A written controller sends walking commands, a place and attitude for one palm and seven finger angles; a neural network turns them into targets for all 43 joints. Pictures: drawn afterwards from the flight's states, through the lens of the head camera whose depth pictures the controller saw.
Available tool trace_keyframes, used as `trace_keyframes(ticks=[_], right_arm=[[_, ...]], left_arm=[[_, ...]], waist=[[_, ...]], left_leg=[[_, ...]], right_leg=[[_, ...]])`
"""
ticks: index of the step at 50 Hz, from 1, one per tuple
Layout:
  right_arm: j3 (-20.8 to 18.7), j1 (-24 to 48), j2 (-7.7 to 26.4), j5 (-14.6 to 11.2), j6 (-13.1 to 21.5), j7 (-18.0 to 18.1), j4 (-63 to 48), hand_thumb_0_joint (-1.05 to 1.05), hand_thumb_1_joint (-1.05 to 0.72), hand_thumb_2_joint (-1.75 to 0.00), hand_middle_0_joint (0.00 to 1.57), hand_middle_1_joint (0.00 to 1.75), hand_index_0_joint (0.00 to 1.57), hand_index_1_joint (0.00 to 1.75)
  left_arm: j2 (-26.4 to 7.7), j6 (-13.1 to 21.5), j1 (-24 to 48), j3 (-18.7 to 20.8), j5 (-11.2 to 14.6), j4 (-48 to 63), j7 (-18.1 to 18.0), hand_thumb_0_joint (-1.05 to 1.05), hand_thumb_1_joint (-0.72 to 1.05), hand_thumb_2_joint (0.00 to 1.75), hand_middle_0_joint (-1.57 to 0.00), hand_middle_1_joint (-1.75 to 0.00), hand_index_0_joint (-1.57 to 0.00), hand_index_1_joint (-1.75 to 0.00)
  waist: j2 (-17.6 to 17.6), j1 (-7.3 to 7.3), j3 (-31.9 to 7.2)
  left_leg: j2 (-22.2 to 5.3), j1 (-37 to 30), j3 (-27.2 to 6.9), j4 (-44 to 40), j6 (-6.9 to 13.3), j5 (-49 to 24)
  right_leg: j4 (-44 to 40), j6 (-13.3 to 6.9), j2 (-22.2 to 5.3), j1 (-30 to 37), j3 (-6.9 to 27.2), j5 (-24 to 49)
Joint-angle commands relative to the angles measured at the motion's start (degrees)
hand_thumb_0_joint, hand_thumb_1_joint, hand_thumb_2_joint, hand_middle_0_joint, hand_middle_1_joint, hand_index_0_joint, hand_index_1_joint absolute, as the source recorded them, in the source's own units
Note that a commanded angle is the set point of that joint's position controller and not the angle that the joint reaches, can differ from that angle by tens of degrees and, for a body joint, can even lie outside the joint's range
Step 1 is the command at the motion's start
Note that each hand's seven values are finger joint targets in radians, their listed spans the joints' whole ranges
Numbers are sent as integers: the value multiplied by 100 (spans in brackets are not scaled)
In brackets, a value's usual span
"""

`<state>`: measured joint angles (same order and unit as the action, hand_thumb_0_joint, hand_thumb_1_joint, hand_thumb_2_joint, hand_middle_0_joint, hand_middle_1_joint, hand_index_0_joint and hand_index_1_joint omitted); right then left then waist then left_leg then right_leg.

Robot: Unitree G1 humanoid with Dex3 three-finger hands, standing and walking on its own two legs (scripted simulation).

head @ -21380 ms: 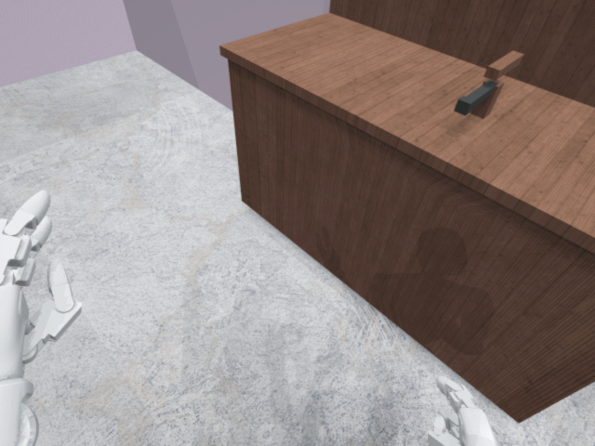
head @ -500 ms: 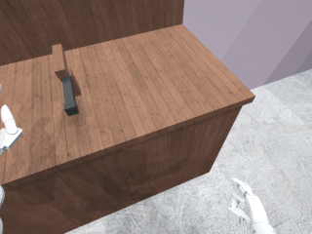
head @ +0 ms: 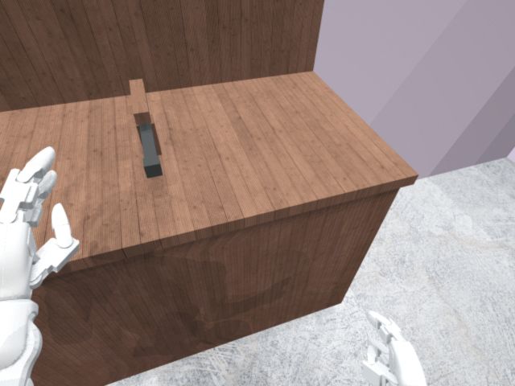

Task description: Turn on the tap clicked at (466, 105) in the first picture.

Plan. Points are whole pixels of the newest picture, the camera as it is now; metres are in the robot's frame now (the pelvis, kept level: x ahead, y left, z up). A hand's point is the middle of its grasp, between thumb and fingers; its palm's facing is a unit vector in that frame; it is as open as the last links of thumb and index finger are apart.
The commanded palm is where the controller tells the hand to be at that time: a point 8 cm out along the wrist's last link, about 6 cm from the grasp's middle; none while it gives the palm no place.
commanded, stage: shuffle to correct the standing spot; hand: left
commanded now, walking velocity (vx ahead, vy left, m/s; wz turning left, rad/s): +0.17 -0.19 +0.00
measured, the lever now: (152, 166) +0.45 +0.23 +0.09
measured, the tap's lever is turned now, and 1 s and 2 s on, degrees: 0 0 0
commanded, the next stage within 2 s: come to a stop and stand still in 1.18 s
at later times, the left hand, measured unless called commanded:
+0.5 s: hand (93, 218) +0.25 +0.22 +0.19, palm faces +0.34 -0.79 -0.51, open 7.4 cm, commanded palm +0.21 +0.25 +0.18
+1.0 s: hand (151, 176) +0.34 +0.18 +0.18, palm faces +0.44 -0.77 -0.47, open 7.4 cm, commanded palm +0.28 +0.20 +0.18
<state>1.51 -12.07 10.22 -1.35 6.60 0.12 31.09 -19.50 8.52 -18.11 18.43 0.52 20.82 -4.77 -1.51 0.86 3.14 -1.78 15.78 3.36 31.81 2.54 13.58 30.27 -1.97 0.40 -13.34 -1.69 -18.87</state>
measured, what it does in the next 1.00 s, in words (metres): walks ahead: right foot, then right foot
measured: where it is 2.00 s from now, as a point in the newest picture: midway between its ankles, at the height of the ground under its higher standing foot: outside the picture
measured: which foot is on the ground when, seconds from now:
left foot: down 0.00-0.88, up 0.90-1.00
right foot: down 0.00-0.16, up 0.18-0.48, down 0.50-0.64, up 0.66-0.88, down 0.90-1.00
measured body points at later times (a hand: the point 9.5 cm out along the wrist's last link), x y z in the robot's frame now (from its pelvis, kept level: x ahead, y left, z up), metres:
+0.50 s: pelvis +0.04 -0.03 +0.00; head +0.05 -0.01 +0.45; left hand +0.23 +0.26 +0.21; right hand +0.18 -0.25 -0.08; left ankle +0.04 +0.09 -0.73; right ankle +0.08 -0.15 -0.73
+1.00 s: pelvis +0.12 -0.09 -0.01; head +0.15 -0.08 +0.44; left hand +0.31 +0.22 +0.20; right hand +0.30 -0.30 -0.10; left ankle +0.10 +0.03 -0.69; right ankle +0.19 -0.19 -0.73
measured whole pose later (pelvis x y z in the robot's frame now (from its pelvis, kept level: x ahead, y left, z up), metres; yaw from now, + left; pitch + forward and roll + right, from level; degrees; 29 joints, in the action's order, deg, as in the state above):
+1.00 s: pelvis +0.12 -0.09 -0.01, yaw +1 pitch -2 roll -2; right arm 0.6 -10.4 10.7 -1.2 3.6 -0.8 34.6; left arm -25.7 8.7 -22.8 26.2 3.5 28.6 -5.2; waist -1.3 1.7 4.6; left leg -3.8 23.9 1.0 59.9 0.5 30.4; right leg 34.2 -3.1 0.9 -19.8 -5.5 -12.6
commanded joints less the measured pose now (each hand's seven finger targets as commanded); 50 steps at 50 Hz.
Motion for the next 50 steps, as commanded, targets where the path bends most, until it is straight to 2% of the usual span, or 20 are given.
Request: trace_keyframes(ticks=[1,3,5,7,8,9,11,13,21,23,25,26,29,31,33,35,39,43,45,50], right_arm=[[-409,589,770,-49,60,7,-930,0,-90,-90,20,30,20,30],[-389,731,665,-96,135,44,-956,0,-90,-90,20,30,20,30],[-255,621,522,20,201,57,-689,0,-90,-90,20,30,20,30],[-275,458,761,22,266,136,-639,0,-90,-90,20,30,20,30],[-391,519,1066,67,355,91,-709,0,-90,-90,20,30,20,30],[-432,463,818,83,425,18,-705,0,-90,-90,20,30,20,30],[-528,310,821,-64,486,-104,-686,0,-90,-90,20,30,20,30],[-561,454,852,81,430,-207,-802,0,-90,-90,20,30,20,30],[-419,324,829,64,158,-9,-977,0,-90,-90,20,30,20,30],[-454,347,906,63,87,59,-842,0,-90,-90,20,30,20,30],[-453,326,745,-42,32,76,-785,0,-90,-90,20,30,20,30],[-418,434,733,-26,57,68,-787,0,-90,-90,20,30,20,30],[-430,512,755,-34,110,82,-584,0,-90,-90,20,30,20,30],[-343,569,736,37,50,175,-492,0,-90,-90,20,30,20,30],[-465,608,915,166,235,77,-728,0,-90,-90,20,30,20,30],[-505,513,855,33,341,-27,-702,0,-90,-90,20,30,20,30],[-450,466,764,76,329,-90,-783,0,-90,-90,20,30,20,30],[-465,311,790,3,138,-43,-860,0,-90,-90,20,30,20,30],[-515,426,728,-102,75,14,-903,0,-90,-90,20,30,20,30],[-332,527,661,34,-37,82,-579,0,-90,-90,20,30,20,30]], left_arm=[[-1353,219,42,1000,129,1100,-9,0,90,90,-20,-30,-20,-30],[-1300,199,563,870,263,1729,4,0,90,90,-20,-30,-20,-30],[-1244,122,800,775,271,1909,-81,0,90,90,-20,-30,-20,-30],[-1136,158,1166,615,249,2274,-90,0,90,90,-20,-30,-20,-30],[-1003,272,1239,519,203,2530,-137,0,90,90,-20,-30,-20,-30],[-1183,390,1359,512,129,2635,-176,0,90,90,-20,-30,-20,-30],[-1313,430,932,889,150,2301,-123,0,90,90,-20,-30,-20,-30],[-1390,389,823,820,130,2893,-55,0,90,90,-20,-30,-20,-30],[-1247,367,-864,1136,203,1548,-121,0,90,90,-20,-30,-20,-30],[-1424,320,-518,1192,186,1234,-110,0,90,90,-20,-30,-20,-30],[-1544,250,-125,1166,250,1203,-136,0,90,90,-20,-30,-20,-30],[-1501,248,38,1181,267,1099,-183,0,90,90,-20,-30,-20,-30],[-1096,181,393,694,268,1646,-183,0,90,90,-20,-30,-20,-30],[-1207,198,668,624,306,2458,-175,0,90,90,-20,-30,-20,-30],[-1189,470,684,510,248,3225,-201,0,90,90,-20,-30,-20,-30],[-1532,575,325,1005,211,3059,-200,0,90,90,-20,-30,-20,-30],[-1736,524,-94,1361,127,2899,-222,0,90,90,-20,-30,-20,-30],[-1451,324,-771,1399,237,1580,-193,0,90,90,-20,-30,-20,-30],[-1587,164,-530,1374,365,1307,-158,0,90,90,-20,-30,-20,-30],[-1179,55,-43,951,371,1465,-109,0,90,90,-20,-30,-20,-30]], waist=[[1143,189,-318],[2055,90,-265],[1189,-149,-141],[-1137,-354,-57],[-3398,-249,-44],[-2932,-216,-34],[-953,-86,-700],[-1089,-154,-681],[-862,-30,-598],[78,15,-532],[1880,-39,-712],[1694,-13,-452],[1557,-77,-280],[-536,-341,-451],[-3446,-215,-353],[-1271,20,-511],[-1495,9,-598],[-223,137,-1028],[2320,55,-1033],[1401,-68,-481]], left_leg=[[192,994,224,1194,-106,2348],[339,571,23,3689,-170,1465],[-100,-184,-331,2601,-121,1620],[-29,-1240,-568,-526,-136,1373],[-1175,-1451,-2645,-2012,-52,1895],[-1551,-1136,-3457,-2015,103,1299],[-1519,-1568,-2670,-1509,773,-284],[-1537,-1683,-3059,-1527,490,-475],[-865,409,-958,-1260,169,1554],[-507,1186,-562,133,71,1754],[163,1917,72,2903,-128,1655],[68,2204,-114,3723,-202,1802],[-506,720,-503,2213,-76,1713],[-40,-942,41,-28,-223,509],[-1619,-1839,-3489,-1864,-65,150],[-1772,-1562,-2843,-1616,759,-361],[-1614,-1232,-1905,-938,591,-2428],[-643,751,-195,1047,79,-350],[219,2068,-99,3752,-199,2012],[-357,220,-5,1645,-190,1477]], right_leg=[[-969,-492,-266,250,439,-874],[-1778,-1289,-1520,-1174,2049,-1519],[-1672,-1199,-1520,-2189,1851,-2172],[1018,-522,-265,-2598,356,-1761],[2956,-123,553,-3110,-370,-1745],[3722,-142,486,-3011,298,-1234],[3892,48,345,-2686,264,-597],[3344,85,47,-2821,366,-463],[-252,-13,385,640,-782,-110],[-760,-281,3,1311,-272,-200],[-1413,-1128,-1614,1291,1953,-193],[-1443,-1426,-1956,1086,2265,734],[-1225,-1293,-1726,-659,1630,-928],[644,-740,-828,-1470,118,-1034],[3433,-126,403,-2982,-235,-1549],[3422,-30,-5,-2667,330,-637],[1502,18,-268,-1692,147,-386],[-499,-101,128,1434,-354,508],[-1634,-1086,-1774,1369,2681,-329],[-1145,-1006,-1329,-970,1153,-522]])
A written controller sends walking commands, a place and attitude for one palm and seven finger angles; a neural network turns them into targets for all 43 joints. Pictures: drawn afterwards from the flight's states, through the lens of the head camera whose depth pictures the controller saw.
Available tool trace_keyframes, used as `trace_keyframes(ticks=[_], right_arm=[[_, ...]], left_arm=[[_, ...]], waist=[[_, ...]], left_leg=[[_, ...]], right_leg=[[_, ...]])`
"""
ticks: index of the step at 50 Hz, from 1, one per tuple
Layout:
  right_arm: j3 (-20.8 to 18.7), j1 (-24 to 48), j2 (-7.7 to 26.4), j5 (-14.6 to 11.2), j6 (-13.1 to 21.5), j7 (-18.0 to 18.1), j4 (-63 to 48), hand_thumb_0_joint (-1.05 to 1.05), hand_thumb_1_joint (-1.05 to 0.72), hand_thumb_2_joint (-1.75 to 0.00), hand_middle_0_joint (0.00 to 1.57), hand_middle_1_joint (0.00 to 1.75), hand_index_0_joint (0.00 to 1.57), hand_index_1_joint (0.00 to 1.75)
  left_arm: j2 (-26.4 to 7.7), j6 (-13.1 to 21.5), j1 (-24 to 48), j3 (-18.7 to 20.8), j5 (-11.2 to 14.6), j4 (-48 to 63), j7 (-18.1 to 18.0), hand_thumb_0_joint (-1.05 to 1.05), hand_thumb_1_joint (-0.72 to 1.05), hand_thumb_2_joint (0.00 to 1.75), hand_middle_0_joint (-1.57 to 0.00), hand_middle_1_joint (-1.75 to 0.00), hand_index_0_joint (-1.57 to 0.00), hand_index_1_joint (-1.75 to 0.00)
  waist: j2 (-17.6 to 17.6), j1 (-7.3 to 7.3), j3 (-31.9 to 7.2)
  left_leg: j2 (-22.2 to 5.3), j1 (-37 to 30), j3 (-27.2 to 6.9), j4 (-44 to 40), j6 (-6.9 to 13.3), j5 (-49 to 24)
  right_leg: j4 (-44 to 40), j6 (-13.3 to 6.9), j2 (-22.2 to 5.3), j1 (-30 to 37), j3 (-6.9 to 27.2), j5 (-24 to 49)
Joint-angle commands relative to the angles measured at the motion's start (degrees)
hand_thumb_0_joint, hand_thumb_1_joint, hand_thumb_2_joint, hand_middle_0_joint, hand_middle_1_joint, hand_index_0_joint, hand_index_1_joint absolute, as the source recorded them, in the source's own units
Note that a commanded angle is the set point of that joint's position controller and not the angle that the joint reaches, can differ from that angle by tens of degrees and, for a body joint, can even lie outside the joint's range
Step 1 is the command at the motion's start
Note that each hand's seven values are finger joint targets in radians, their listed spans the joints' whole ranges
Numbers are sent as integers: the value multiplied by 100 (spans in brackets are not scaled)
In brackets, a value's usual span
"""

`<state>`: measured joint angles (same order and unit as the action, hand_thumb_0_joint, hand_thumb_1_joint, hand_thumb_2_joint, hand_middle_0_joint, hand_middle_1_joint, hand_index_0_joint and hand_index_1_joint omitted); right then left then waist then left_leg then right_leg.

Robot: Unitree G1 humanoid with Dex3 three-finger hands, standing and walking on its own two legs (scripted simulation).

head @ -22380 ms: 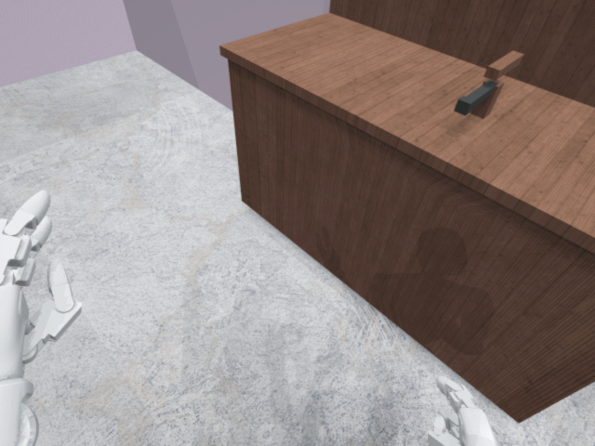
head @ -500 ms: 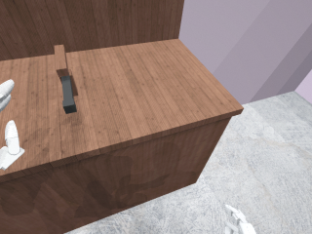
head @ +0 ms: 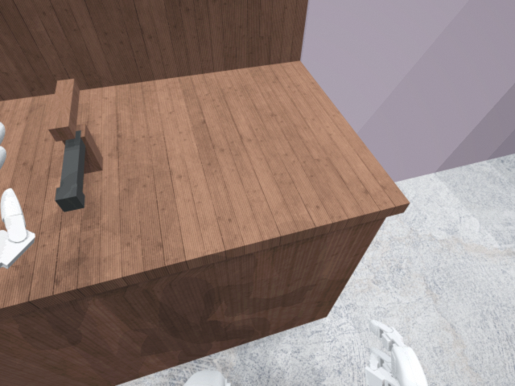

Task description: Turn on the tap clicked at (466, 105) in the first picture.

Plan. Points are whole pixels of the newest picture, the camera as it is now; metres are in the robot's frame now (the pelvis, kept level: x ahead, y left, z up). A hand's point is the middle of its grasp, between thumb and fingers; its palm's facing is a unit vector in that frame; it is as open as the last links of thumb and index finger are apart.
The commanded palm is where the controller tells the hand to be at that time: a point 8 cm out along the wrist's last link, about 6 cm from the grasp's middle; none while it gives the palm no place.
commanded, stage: shuffle to correct the standing spot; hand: left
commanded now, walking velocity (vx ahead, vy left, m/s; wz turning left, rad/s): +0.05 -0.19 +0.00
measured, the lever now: (70, 198) +0.33 +0.31 +0.11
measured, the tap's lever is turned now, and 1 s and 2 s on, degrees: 0 0 0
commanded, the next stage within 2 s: come to a stop and stand still in 0.18 s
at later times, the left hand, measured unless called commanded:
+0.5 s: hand (148, 207) +0.28 +0.16 +0.18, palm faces +0.41 -0.77 -0.49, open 7.4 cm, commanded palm +0.22 +0.18 +0.19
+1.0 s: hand (117, 232) +0.25 +0.19 +0.16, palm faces +0.49 -0.79 -0.36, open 7.4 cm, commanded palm +0.19 +0.22 +0.19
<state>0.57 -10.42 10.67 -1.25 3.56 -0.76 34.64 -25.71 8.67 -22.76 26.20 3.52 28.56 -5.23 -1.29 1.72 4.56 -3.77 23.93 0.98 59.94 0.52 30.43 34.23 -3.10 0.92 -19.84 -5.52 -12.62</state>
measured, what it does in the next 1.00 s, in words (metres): steps on the spot: left foot, then right foot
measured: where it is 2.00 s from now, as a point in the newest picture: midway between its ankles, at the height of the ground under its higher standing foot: outside the picture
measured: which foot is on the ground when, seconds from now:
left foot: up 0.00-0.06, down 0.08-0.30, up 0.32-0.58, down 0.60-1.00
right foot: down 0.00-0.08, up 0.10-0.28, down 0.30-1.00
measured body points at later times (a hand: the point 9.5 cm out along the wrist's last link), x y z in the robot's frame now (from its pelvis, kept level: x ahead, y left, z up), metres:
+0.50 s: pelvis +0.07 -0.10 +0.02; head +0.10 -0.11 +0.47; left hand +0.25 +0.20 +0.20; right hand +0.25 -0.32 -0.07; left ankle +0.07 +0.03 -0.70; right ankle +0.12 -0.16 -0.72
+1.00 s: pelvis +0.05 -0.07 +0.02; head +0.05 -0.07 +0.47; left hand +0.22 +0.23 +0.18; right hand +0.22 -0.28 -0.07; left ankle +0.06 +0.02 -0.72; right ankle +0.12 -0.16 -0.72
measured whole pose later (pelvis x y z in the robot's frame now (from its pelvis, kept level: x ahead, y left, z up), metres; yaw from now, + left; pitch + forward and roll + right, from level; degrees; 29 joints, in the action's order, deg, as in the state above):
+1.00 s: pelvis +0.05 -0.07 +0.02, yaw +3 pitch -2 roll +0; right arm 1.5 -14.0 11.7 -1.2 5.7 2.7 34.8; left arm -17.5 5.9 -24.1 18.0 1.4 23.2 -9.0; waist -0.4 2.0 2.0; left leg 1.0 11.6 4.5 26.4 2.5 13.0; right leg 27.4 -1.2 0.1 -16.2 -4.2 -12.4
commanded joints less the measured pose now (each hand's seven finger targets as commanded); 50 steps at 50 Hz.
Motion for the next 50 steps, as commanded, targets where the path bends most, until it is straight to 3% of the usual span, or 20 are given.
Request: trace_keyframes(ticks=[1,2,3,4,6,8,10,12,13,14,15,16,19,21,25,31,34,39,42,50], right_arm=[[-162,479,591,36,258,215,-859,0,-90,-90,20,30,20,30],[-186,342,605,81,304,259,-891,0,-90,-90,20,30,20,30],[-310,349,851,141,379,254,-1051,0,-90,-90,20,30,20,30],[-375,368,837,147,442,194,-1122,0,-90,-90,20,30,20,30],[-371,437,778,-58,503,67,-1157,0,-90,-90,20,30,20,30],[-426,457,756,104,528,-21,-1178,0,-90,-90,20,30,20,30],[-419,439,727,35,528,-56,-1187,0,-90,-90,20,30,20,30],[-426,260,763,-37,479,-65,-1261,0,-90,-90,20,30,20,30],[-464,200,733,-78,429,-67,-1284,0,-90,-90,20,30,20,30],[-491,87,658,-108,387,-56,-1238,0,-90,-90,20,30,20,30],[-475,208,603,-142,433,-23,-1275,0,-90,-90,20,30,20,30],[-387,188,558,-138,493,-16,-1158,0,-90,-90,20,30,20,30],[-278,318,551,-136,499,69,-930,0,-90,-90,20,30,20,30],[-133,554,532,-53,481,186,-855,0,-90,-90,20,30,20,30],[-201,382,599,35,543,287,-960,0,-90,-90,20,30,20,30],[-438,388,908,-91,536,355,-1060,0,-90,-90,20,30,20,30],[-374,293,820,-84,446,343,-1052,0,-90,-90,20,30,20,30],[-347,249,874,-95,425,381,-1000,0,-90,-90,20,30,20,30],[-263,325,887,-62,457,410,-937,0,-90,-90,20,30,20,30],[-200,445,829,4,629,395,-988,0,-90,-90,20,30,20,30]], left_arm=[[-570,66,813,7,110,1201,-74,0,90,90,-20,-30,-20,-30],[-465,112,783,-154,86,1464,-96,0,90,90,-20,-30,-20,-30],[-466,191,968,-219,63,1970,-127,0,90,90,-20,-30,-20,-30],[-559,311,1144,-251,-43,2355,-155,0,90,90,-20,-30,-20,-30],[-870,389,926,122,-44,2358,-154,0,90,90,-20,-30,-20,-30],[-1130,321,946,296,-160,2741,-194,0,90,90,-20,-30,-20,-30],[-1096,332,458,452,-154,2403,-258,0,90,90,-20,-30,-20,-30],[-1068,304,-56,680,-77,1940,-292,0,90,90,-20,-30,-20,-30],[-1019,293,-73,704,-66,1722,-254,0,90,90,-20,-30,-20,-30],[-1091,267,-114,766,-44,1396,-223,0,90,90,-20,-30,-20,-30],[-1136,200,-187,789,54,1063,-218,0,90,90,-20,-30,-20,-30],[-761,176,-624,655,99,353,-220,0,90,90,-20,-30,-20,-30],[-748,165,-384,591,92,620,-236,0,90,90,-20,-30,-20,-30],[-741,237,-564,509,65,641,-351,0,90,90,-20,-30,-20,-30],[-614,306,-172,120,-73,1285,-502,0,90,90,-20,-30,-20,-30],[-1053,388,-109,378,-84,1838,-572,0,90,90,-20,-30,-20,-30],[-893,344,-430,465,-31,1406,-555,0,90,90,-20,-30,-20,-30],[-588,224,-365,260,10,748,-484,0,90,90,-20,-30,-20,-30],[-322,168,-80,-130,-43,530,-433,0,90,90,-20,-30,-20,-30],[-424,216,1054,-251,-323,1244,-489,0,90,90,-20,-30,-20,-30]], waist=[[555,-310,-851],[-519,-335,-936],[-1905,-274,-861],[-2597,-188,-711],[-1069,-39,-853],[-1606,-77,-664],[-1905,50,-901],[-1572,76,-1237],[-965,70,-1332],[473,-23,-1428],[1880,-77,-1413],[1800,-101,-1275],[1065,-167,-874],[623,-114,-1073],[703,-94,-1234],[-64,-14,-1141],[-31,-65,-1180],[722,-113,-845],[483,-147,-481],[-839,-4,-406]], left_leg=[[38,-1426,375,-2428,-16,-933],[236,-1906,558,-3139,-86,-1499],[-704,-2489,-1116,-3932,87,-1669],[-1794,-2704,-2754,-4382,429,-2563],[-1875,-2427,-2326,-4285,971,-3153],[-1755,-2250,-2093,-3943,918,-4429],[-1497,-1903,-945,-3426,623,-4810],[-1113,-1423,-310,-2627,266,-4335],[-849,-985,-82,-1845,132,-3702],[-219,-567,317,-473,-32,-2666],[489,434,333,552,-192,-319],[300,452,-185,802,-213,114],[11,-249,-167,-379,-156,-112],[129,-466,105,-1721,-100,-441],[369,-1043,272,-3186,-19,-1400],[-118,-1461,-209,-3275,113,-2034],[22,-1286,-192,-3098,47,-1627],[3,-1443,-262,-3188,117,-1085],[-106,-1494,-420,-3434,198,-703],[-726,-58,-1069,-5071,401,462]], right_leg=[[-760,-664,-1162,-479,1104,-994],[149,-421,-706,-520,538,-944],[1462,-74,-222,-1368,207,-1145],[2463,142,74,-2049,294,-1764],[2975,209,11,-1818,655,-1279],[2468,241,-290,-1656,673,-1131],[969,166,-371,-561,567,-815],[-290,100,-77,865,116,56],[-817,20,-123,1530,149,687],[-1205,-292,-616,1810,913,1675],[-1458,-822,-1531,2113,2199,2812],[-1709,-933,-1970,1742,2416,2898],[-1726,-842,-1914,642,2115,1738],[-1564,-671,-1756,1068,1860,1957],[-1578,-234,-1681,1491,1712,1535],[-1429,-17,-1681,999,1819,1258],[-1597,-114,-1653,925,1727,548],[-1974,-87,-1389,190,1565,-1271],[-1990,5,-1102,-347,1399,-1858],[-480,287,-303,1298,631,-153]])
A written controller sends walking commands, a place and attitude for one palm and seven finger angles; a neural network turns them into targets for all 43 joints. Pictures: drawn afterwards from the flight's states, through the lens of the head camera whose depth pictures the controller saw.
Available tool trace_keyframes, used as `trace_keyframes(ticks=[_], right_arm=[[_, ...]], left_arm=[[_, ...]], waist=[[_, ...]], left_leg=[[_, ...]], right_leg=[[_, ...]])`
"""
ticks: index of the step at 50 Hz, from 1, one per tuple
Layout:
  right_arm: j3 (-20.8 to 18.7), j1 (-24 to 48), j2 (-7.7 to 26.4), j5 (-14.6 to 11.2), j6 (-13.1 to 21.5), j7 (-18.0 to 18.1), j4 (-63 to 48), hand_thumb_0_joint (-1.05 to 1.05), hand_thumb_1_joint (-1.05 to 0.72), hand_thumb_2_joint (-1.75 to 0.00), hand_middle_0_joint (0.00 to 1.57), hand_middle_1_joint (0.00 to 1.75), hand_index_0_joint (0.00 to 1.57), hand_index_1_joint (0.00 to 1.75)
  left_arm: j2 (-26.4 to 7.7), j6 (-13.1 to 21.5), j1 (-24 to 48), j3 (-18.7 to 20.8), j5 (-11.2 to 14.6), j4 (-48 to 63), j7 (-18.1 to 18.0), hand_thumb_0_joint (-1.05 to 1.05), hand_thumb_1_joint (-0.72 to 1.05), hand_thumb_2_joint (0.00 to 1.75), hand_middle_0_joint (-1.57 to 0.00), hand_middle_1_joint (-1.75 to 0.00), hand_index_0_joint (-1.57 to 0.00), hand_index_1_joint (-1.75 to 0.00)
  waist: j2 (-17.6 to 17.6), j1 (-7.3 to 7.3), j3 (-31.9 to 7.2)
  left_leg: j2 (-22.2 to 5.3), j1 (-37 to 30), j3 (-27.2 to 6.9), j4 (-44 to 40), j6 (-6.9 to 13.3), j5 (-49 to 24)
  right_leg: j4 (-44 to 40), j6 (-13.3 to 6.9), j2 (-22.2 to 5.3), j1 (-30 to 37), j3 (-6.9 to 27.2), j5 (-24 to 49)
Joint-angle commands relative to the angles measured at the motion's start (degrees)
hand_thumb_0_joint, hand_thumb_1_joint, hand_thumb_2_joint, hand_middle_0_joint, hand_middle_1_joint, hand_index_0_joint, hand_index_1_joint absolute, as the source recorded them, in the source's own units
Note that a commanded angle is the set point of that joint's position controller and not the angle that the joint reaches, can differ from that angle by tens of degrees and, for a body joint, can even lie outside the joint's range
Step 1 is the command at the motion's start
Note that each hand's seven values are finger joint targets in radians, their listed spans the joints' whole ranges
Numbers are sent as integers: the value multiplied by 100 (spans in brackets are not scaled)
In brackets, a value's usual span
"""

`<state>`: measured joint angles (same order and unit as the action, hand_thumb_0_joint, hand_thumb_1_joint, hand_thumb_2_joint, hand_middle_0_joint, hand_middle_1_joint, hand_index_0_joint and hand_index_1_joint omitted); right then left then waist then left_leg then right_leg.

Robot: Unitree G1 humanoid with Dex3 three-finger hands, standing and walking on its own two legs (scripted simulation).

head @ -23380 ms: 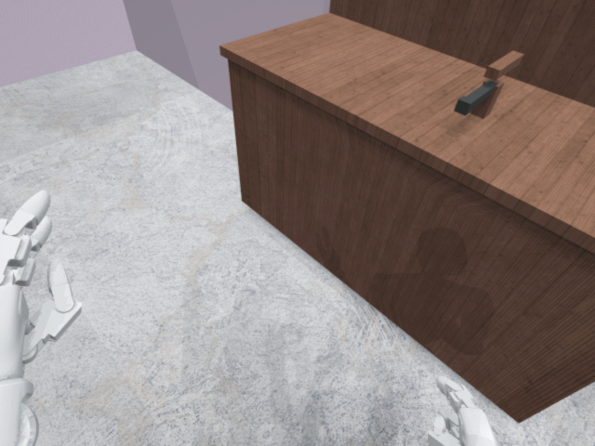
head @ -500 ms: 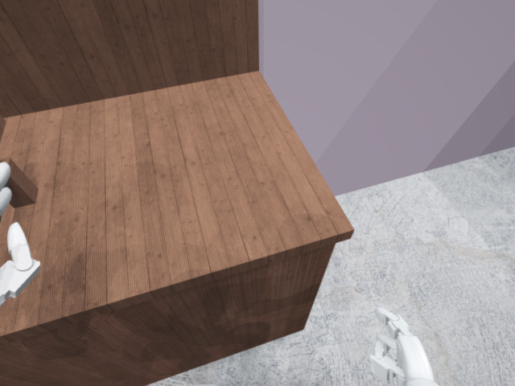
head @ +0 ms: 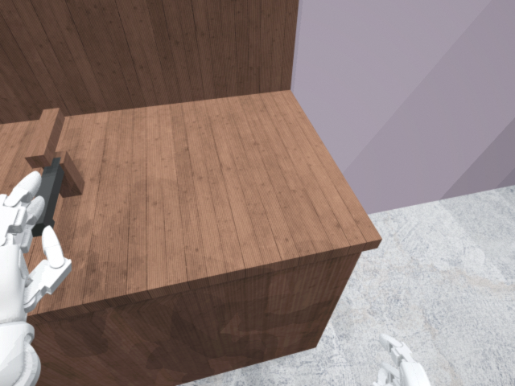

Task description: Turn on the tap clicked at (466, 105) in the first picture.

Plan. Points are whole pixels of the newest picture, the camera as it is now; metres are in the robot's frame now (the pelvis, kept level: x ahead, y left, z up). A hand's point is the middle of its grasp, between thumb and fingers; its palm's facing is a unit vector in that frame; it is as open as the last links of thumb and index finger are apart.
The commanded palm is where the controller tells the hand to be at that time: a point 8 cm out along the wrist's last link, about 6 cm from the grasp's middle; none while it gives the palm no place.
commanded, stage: come to a stop and stand still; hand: left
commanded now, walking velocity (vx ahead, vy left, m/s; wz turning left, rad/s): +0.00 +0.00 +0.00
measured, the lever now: (39, 224) +0.30 +0.37 +0.09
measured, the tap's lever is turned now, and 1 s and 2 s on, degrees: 0 0 0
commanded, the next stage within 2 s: look again from close up in 0.74 s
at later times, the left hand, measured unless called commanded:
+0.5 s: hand (82, 231) +0.25 +0.25 +0.16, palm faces +0.39 -0.84 -0.37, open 7.4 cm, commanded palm +0.19 +0.29 +0.18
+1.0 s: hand (59, 209) +0.27 +0.27 +0.18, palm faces +0.46 -0.81 -0.37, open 7.4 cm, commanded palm +0.18 +0.28 +0.18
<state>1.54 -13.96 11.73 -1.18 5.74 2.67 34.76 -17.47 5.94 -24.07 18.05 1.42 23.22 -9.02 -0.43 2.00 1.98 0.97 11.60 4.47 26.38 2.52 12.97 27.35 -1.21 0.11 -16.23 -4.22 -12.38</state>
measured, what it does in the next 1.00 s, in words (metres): stands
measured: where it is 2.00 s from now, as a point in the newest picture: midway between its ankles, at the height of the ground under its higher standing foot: outside the picture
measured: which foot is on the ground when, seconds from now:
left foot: down 0.00-1.00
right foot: down 0.00-1.00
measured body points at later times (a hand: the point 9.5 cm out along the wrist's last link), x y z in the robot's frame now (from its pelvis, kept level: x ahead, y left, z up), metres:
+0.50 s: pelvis +0.03 +0.01 +0.00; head +0.06 +0.01 +0.45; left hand +0.23 +0.29 +0.18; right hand +0.22 -0.23 -0.07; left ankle +0.02 +0.09 -0.74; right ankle +0.07 -0.09 -0.74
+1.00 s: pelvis +0.02 +0.00 +0.00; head +0.05 +0.01 +0.45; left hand +0.24 +0.32 +0.20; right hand +0.19 -0.22 -0.08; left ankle +0.02 +0.09 -0.74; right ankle +0.07 -0.09 -0.74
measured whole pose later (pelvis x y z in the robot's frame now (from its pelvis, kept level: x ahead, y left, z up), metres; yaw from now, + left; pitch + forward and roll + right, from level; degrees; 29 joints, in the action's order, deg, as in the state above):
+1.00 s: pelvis +0.02 +0.00 +0.00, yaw -1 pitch -1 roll +0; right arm 1.1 -11.9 11.4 -0.5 8.6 -0.3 33.3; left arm -22.9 12.2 -14.0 24.4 2.8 20.0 -6.6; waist 1.0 2.2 4.9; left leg 0.5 11.8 4.8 26.4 2.4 14.2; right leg 24.2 -2.1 1.6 -15.4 -2.3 -8.3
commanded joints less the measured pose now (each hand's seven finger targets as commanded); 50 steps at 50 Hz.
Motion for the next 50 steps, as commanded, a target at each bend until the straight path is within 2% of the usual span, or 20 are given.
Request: trace_keyframes(ticks=[1,5,9,12,17,20,23,26,31,35,40,41,42,43,44,45,46,47,48,50], right_arm=[[-277,835,681,-11,432,40,-1004,0,-90,-90,20,30,20,30],[-297,704,612,32,484,-33,-996,0,-90,-90,20,30,20,30],[-346,580,683,20,472,-83,-944,0,-90,-90,20,30,20,30],[-329,609,714,21,422,-70,-896,0,-90,-90,20,30,20,30],[-317,741,702,21,342,-1,-964,0,-90,-90,20,30,20,30],[-366,755,729,14,322,8,-1032,0,-90,-90,20,30,20,30],[-363,812,703,16,294,25,-1083,0,-90,-90,20,30,20,30],[-364,816,672,-20,249,29,-1087,0,-90,-90,20,30,20,30],[-364,759,698,-35,161,30,-1075,0,-90,-90,20,30,20,30],[-373,710,748,-17,134,38,-1076,0,-90,-90,20,30,20,30],[-334,789,715,10,166,62,-1078,0,-90,-90,20,30,20,30],[-304,885,706,-4,169,82,-1055,0,-90,-90,20,30,20,30],[-330,-134,694,256,476,45,-840,0,-90,-90,20,30,20,30],[-189,420,251,153,472,-11,-597,0,-90,-90,20,30,20,30],[-334,477,410,68,558,-39,-1000,0,-90,-90,20,30,20,30],[-382,413,658,57,594,-90,-982,0,-90,-90,20,30,20,30],[-362,685,555,-28,643,-183,-982,0,-90,-90,20,30,20,30],[-382,555,686,13,656,-252,-1018,0,-90,-90,20,30,20,30],[-381,590,687,26,660,-312,-1028,0,-90,-90,20,30,20,30],[-364,611,675,10,687,-355,-1083,0,-90,-90,20,30,20,30]], left_arm=[[-1423,512,1176,688,-113,1955,-95,0,90,90,-20,-30,-20,-30],[-1376,558,549,899,-67,1674,-61,0,90,90,-20,-30,-20,-30],[-1171,551,75,861,79,1322,36,0,90,90,-20,-30,-20,-30],[-1019,521,82,681,132,1188,78,0,90,90,-20,-30,-20,-30],[-1150,527,309,672,124,1487,54,0,90,90,-20,-30,-20,-30],[-1295,568,422,769,129,1852,6,0,90,90,-20,-30,-20,-30],[-1407,610,269,869,146,2078,-26,0,90,90,-20,-30,-20,-30],[-1407,584,-55,960,186,1946,-34,0,90,90,-20,-30,-20,-30],[-1192,497,-244,842,233,1440,6,0,90,90,-20,-30,-20,-30],[-1110,441,80,679,208,1318,32,0,90,90,-20,-30,-20,-30],[-1175,443,471,588,155,1605,-13,0,90,90,-20,-30,-20,-30],[-1321,459,557,680,158,1741,-34,0,90,90,-20,-30,-20,-30],[-5607,1051,6253,3760,-798,2686,24,0,90,90,-20,-30,-20,-30],[-2334,903,3103,1749,-228,-405,310,0,90,90,-20,-30,-20,-30],[-1786,936,1577,1314,6,111,283,0,90,90,-20,-30,-20,-30],[-1343,969,1303,887,103,176,295,0,90,90,-20,-30,-20,-30],[-813,1058,1011,406,215,600,357,0,90,90,-20,-30,-20,-30],[-1039,1124,868,473,190,1118,329,0,90,90,-20,-30,-20,-30],[-964,1169,573,362,174,1364,326,0,90,90,-20,-30,-20,-30],[-1102,1178,116,464,166,1541,290,0,90,90,-20,-30,-20,-30]], waist=[[-1012,-32,-196],[-461,-19,-513],[165,-94,-663],[57,-139,-754],[-173,-108,-848],[-327,-76,-939],[-551,-54,-1004],[-508,-85,-1026],[-149,-134,-871],[85,-135,-734],[-36,-104,-660],[-180,-105,-645],[735,-109,383],[366,-44,-1138],[93,166,-633],[-474,21,-1006],[-1218,22,-1320],[-1317,42,-1350],[-1285,72,-1308],[-598,92,-1070]], left_leg=[[-1171,1077,-1380,-1738,161,2073],[-945,910,-1107,-1211,49,1089],[-656,332,-849,-648,-147,-68],[-650,1,-822,-515,-229,-714],[-733,-209,-810,-557,-222,-1053],[-734,-209,-879,-559,-284,-1302],[-771,-299,-881,-522,-358,-1861],[-730,-320,-820,-450,-363,-1803],[-722,-212,-803,-504,-289,-1277],[-698,-53,-818,-564,-182,-603],[-647,-57,-815,-632,-108,-263],[-650,-81,-847,-679,-109,-243],[-659,772,-352,135,-50,-718],[-333,-1,-589,-71,-22,-666],[-419,-26,-529,-161,-152,-570],[-323,-103,-475,-333,-170,-413],[-414,-383,-423,-445,-114,-612],[-565,-184,-539,-492,-75,-674],[-653,35,-604,-548,-29,-661],[-686,537,-682,-669,-15,-283]], right_leg=[[223,109,-209,950,471,-73],[-284,-6,-330,1354,620,331],[-640,-181,-492,1015,993,768],[-612,-215,-535,862,997,1218],[-504,-146,-520,897,913,1435],[-413,-198,-524,1078,909,1612],[-279,-189,-489,1148,771,1797],[-349,-197,-526,1163,816,1875],[-535,-168,-552,1022,897,1733],[-765,-137,-561,909,1035,1234],[-932,-119,-570,829,1118,731],[-923,-121,-576,802,1101,673],[-1158,449,-363,-111,935,684],[-739,-201,-735,466,1065,782],[-1075,-46,-635,633,1548,1181],[-821,-123,-686,1060,1444,1135],[-417,-92,-593,1123,1135,1177],[-265,-23,-515,1223,1021,1031],[-166,0,-472,1323,928,953],[-117,18,-393,1489,840,740]])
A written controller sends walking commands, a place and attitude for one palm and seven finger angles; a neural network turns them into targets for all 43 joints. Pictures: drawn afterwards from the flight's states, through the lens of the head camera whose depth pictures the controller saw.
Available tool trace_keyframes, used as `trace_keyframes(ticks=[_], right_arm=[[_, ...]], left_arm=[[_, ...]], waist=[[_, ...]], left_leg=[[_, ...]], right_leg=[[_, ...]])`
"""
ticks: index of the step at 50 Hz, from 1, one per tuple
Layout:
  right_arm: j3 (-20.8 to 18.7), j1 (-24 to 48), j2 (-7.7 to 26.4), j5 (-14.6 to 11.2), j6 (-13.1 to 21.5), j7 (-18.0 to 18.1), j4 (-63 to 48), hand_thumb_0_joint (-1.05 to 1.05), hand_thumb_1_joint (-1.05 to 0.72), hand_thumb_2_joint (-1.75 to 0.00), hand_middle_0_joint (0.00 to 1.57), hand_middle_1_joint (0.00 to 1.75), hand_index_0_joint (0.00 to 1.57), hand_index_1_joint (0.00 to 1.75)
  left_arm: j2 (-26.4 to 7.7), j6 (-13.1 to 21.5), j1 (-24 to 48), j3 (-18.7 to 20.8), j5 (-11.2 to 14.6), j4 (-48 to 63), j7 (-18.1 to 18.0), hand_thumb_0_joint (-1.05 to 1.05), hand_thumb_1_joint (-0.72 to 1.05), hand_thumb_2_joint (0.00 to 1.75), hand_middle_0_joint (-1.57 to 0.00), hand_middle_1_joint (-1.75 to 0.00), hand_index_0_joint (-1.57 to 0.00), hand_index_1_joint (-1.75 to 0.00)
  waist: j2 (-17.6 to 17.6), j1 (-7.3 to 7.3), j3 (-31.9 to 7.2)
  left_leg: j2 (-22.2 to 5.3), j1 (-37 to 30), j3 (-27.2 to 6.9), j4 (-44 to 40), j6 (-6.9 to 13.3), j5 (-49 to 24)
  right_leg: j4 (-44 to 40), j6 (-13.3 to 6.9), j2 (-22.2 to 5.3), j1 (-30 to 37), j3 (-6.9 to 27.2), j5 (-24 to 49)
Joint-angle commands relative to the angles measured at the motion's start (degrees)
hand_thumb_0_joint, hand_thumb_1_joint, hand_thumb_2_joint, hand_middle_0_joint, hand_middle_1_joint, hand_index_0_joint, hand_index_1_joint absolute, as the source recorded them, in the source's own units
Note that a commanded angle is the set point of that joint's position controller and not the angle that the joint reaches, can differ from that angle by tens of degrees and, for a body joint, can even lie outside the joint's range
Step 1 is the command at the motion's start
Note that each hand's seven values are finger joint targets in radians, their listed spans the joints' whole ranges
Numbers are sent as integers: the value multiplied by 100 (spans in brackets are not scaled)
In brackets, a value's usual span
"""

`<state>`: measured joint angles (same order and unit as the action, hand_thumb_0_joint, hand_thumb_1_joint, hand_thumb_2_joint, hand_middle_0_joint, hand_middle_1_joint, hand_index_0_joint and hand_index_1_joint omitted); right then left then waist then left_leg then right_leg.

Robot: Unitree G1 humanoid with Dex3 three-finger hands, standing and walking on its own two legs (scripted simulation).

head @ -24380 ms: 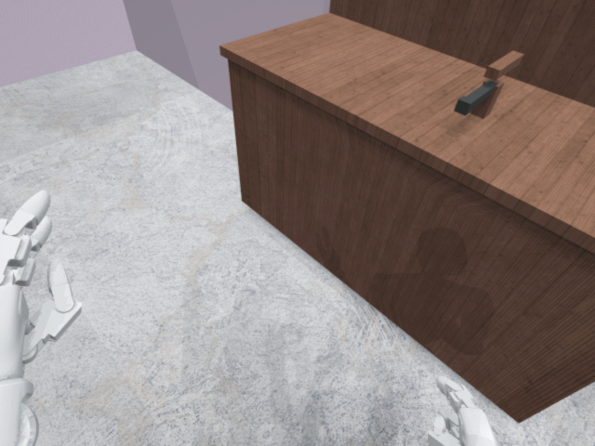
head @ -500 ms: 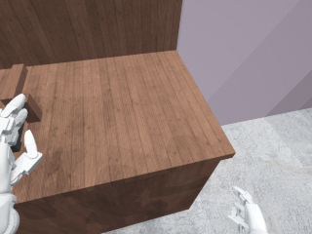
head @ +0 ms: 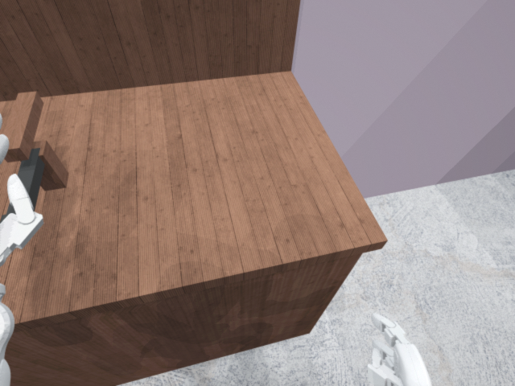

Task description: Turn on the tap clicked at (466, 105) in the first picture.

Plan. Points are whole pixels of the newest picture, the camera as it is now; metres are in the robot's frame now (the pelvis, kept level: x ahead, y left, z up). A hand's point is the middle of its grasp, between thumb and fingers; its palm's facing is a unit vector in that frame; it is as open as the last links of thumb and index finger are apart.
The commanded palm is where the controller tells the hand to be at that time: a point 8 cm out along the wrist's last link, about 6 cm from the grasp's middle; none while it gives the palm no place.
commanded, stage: look again from close up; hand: left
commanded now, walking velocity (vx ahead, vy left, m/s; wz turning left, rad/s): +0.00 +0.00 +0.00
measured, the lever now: (17, 225) +0.28 +0.37 +0.09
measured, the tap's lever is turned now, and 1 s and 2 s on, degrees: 0 0 0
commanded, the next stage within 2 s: shuffle to correct the standing spot in 0.12 s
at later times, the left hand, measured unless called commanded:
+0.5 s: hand (49, 240) +0.23 +0.26 +0.17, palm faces +0.36 -0.86 -0.36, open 7.4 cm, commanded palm +0.16 +0.30 +0.18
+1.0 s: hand (61, 319) +0.15 +0.21 +0.16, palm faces +0.28 -0.81 -0.51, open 7.4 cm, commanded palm +0.07 +0.26 +0.18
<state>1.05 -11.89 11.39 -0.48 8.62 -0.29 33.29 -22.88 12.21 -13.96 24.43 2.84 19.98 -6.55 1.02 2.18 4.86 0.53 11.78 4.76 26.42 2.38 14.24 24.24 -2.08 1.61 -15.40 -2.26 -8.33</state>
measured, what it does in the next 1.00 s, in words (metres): lifts its left foot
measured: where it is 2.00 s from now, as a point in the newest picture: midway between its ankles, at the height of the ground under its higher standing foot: outside the picture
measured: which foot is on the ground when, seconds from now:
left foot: down 0.00-0.78, up 0.80-1.00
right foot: down 0.00-1.00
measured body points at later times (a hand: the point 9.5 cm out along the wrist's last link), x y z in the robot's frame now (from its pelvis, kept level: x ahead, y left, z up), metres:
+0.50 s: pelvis +0.00 +0.02 +0.00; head +0.03 +0.04 +0.44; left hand +0.20 +0.30 +0.19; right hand +0.21 -0.19 -0.06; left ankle +0.00 +0.09 -0.74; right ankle +0.05 -0.10 -0.74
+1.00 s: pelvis -0.09 -0.02 +0.00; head +0.00 -0.01 +0.44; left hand +0.13 +0.26 +0.18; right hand +0.08 -0.26 -0.09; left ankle -0.15 +0.13 -0.69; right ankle -0.01 -0.11 -0.74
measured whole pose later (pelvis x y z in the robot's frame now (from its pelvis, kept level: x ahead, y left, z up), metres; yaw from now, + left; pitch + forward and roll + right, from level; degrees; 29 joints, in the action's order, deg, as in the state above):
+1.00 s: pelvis -0.09 -0.02 +0.00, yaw +0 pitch +5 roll +3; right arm -1.2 -7.9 11.7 0.6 5.9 1.8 32.5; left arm -24.0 14.8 -29.3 24.4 1.8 33.7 -7.7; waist 5.3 -1.8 6.3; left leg 1.4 24.2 0.5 51.0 -2.0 28.7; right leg 26.0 -2.7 -1.8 -26.4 -0.9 -5.0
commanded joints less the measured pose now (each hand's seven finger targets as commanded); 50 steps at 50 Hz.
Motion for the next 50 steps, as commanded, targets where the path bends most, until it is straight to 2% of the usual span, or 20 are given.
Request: trace_keyframes(ticks=[1,3,5,6,9,11,17,21,24,29,34,37,38,39,40,41,42,44,47,50], right_arm=[[-291,544,684,-104,398,-66,-925,0,-90,-90,20,30,20,30],[-336,438,724,-77,342,33,-959,0,-90,-90,20,30,20,30],[-356,456,721,-81,306,141,-979,0,-90,-90,20,30,20,30],[-333,529,741,-91,270,185,-946,0,-90,-90,20,30,20,30],[-302,448,716,-85,334,245,-942,0,-90,-90,20,30,20,30],[-247,534,662,-86,420,241,-906,0,-90,-90,20,30,20,30],[-291,400,759,-32,566,156,-874,0,-90,-90,20,30,20,30],[-335,494,733,-36,424,135,-924,0,-90,-90,20,30,20,30],[-353,508,715,-20,296,125,-1085,0,-90,-90,20,30,20,30],[-340,542,648,59,279,85,-1170,0,-90,-90,20,30,20,30],[-368,485,720,73,359,63,-1074,0,-90,-90,20,30,20,30],[-346,547,725,35,283,46,-1021,0,-90,-90,20,30,20,30],[-444,514,691,-25,298,54,-1074,0,-90,-90,20,30,20,30],[-481,417,610,-21,330,55,-1069,0,-90,-90,20,30,20,30],[-510,453,567,13,339,41,-1052,0,-90,-90,20,30,20,30],[-486,464,563,12,289,46,-990,0,-90,-90,20,30,20,30],[-417,490,431,42,191,54,-969,0,-90,-90,20,30,20,30],[-331,650,395,81,81,129,-901,0,-90,-90,20,30,20,30],[-338,596,388,90,-28,267,-836,0,-90,-90,20,30,20,30],[-443,367,514,86,-37,351,-806,0,-90,-90,20,30,20,30]], left_arm=[[-677,504,-1235,50,43,1659,-4,0,90,90,-20,-30,-20,-30],[-946,483,-1098,409,66,1501,-33,0,90,90,-20,-30,-20,-30],[-1090,490,-929,676,135,1279,-22,0,90,90,-20,-30,-20,-30],[-1270,503,-744,844,135,1393,-43,0,90,90,-20,-30,-20,-30],[-987,585,-288,520,109,1469,18,0,90,90,-20,-30,-20,-30],[-831,615,37,281,68,1758,42,0,90,90,-20,-30,-20,-30],[-516,572,-67,-166,-28,1880,-15,0,90,90,-20,-30,-20,-30],[-824,550,-434,329,-30,1805,-44,0,90,90,-20,-30,-20,-30],[-778,604,-507,384,28,1897,43,0,90,90,-20,-30,-20,-30],[-847,684,-545,490,82,2441,127,0,90,90,-20,-30,-20,-30],[-800,705,-516,503,60,2426,98,0,90,90,-20,-30,-20,-30],[-695,699,-422,462,-9,2246,90,0,90,90,-20,-30,-20,-30],[-848,760,-370,560,-20,2416,57,0,90,90,-20,-30,-20,-30],[-934,782,-566,618,4,2288,40,0,90,90,-20,-30,-20,-30],[-934,821,-805,642,19,2305,19,0,90,90,-20,-30,-20,-30],[-1056,745,-1151,824,1,2235,-57,0,90,90,-20,-30,-20,-30],[-918,706,-1311,735,43,2303,-76,0,90,90,-20,-30,-20,-30],[-982,632,-1434,857,-14,2365,-228,0,90,90,-20,-30,-20,-30],[-979,582,-1851,909,1,2369,-363,0,90,90,-20,-30,-20,-30],[-1095,559,-1846,961,-7,2613,-370,0,90,90,-20,-30,-20,-30]], waist=[[-368,76,-1265],[584,28,-1051],[918,-31,-818],[563,-62,-720],[-431,-76,-690],[-791,-61,-803],[-503,-15,-1029],[-314,17,-1091],[-476,19,-1077],[-1064,25,-1124],[-811,-3,-952],[-371,-20,-1209],[123,-65,-1460],[954,-69,-1571],[1330,37,-1493],[1067,26,-1580],[727,-10,-1652],[326,-89,-1776],[482,-43,-2053],[847,-29,-2224]], left_leg=[[-655,495,-679,-690,-15,-275],[-566,662,-770,-641,-52,-14],[-485,500,-807,-581,-73,67],[-482,386,-797,-627,-76,23],[-574,447,-815,-817,-13,183],[-602,342,-744,-831,-15,71],[-704,218,-737,-511,-140,-1482],[-831,266,-691,-374,-208,-1951],[-1052,541,-765,-432,-120,-2078],[-1642,302,-900,-419,161,-3215],[-1860,414,-1076,37,378,-3001],[-1313,588,-770,729,79,-2077],[-774,580,-493,1491,-121,-1304],[-57,732,-225,2356,-355,251],[207,1147,-570,3405,-375,1473],[169,1403,-859,3882,-392,1588],[31,1671,-956,3933,-423,1455],[-14,1753,-726,3520,-537,1393],[-3,1502,-498,2420,-475,1487],[81,1357,-364,1979,-395,1662]], right_leg=[[175,108,-502,1282,551,250],[-89,114,-523,1128,607,-36],[-378,90,-585,705,774,-382],[-383,78,-566,519,760,-463],[-141,70,-503,624,718,-300],[10,78,-473,768,636,-15],[307,127,-489,1004,571,1166],[537,97,-480,972,658,1577],[926,103,-462,963,621,1347],[1724,186,-303,340,294,-472],[1348,150,-383,233,326,-649],[608,9,-646,610,616,1082],[263,-272,-1178,553,1424,2560],[-251,-675,-1997,369,2395,3066],[-623,-1009,-2513,254,2776,3034],[-619,-1050,-2532,366,2730,2930],[-408,-1059,-2447,642,2297,2628],[-171,-914,-2085,850,1743,2861],[-184,-742,-1954,1201,1504,2799],[-354,-776,-2033,1256,1526,2616]])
